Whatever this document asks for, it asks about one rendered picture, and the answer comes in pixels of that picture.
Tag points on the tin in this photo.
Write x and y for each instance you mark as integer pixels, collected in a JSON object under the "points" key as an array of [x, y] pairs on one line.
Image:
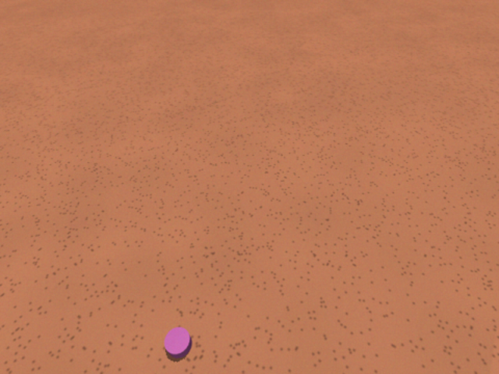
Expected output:
{"points": [[178, 342]]}

